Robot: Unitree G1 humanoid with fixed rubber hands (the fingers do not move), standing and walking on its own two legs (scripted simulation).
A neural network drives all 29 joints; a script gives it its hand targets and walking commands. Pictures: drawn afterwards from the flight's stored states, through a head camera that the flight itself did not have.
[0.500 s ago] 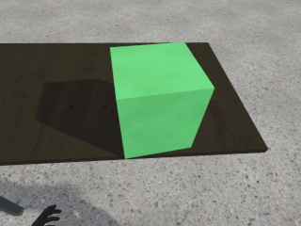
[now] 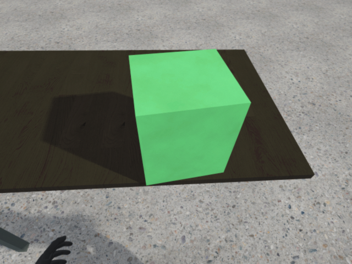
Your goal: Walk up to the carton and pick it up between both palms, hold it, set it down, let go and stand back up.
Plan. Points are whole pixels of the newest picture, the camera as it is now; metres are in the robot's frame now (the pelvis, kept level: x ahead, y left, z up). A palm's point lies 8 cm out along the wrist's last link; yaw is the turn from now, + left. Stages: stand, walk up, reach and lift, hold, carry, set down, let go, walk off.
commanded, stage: walk up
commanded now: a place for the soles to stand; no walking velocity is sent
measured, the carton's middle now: (180, 118) +0.42 +0.00 +0.10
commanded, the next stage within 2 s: none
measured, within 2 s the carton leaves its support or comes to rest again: neither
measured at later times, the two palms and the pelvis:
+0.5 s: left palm out of the picture +0.12 +0.30 -0.09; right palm out of the picture +0.07 -0.32 -0.10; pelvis +0.00 +0.00 +0.00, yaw +1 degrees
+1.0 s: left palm out of the picture +0.12 +0.30 -0.09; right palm out of the picture +0.08 -0.32 -0.10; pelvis +0.01 +0.00 +0.00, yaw +2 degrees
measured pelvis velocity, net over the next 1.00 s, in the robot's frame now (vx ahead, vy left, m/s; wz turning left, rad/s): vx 0.01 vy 0.00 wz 0.03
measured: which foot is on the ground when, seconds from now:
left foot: down 0.00-1.00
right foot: down 0.00-1.00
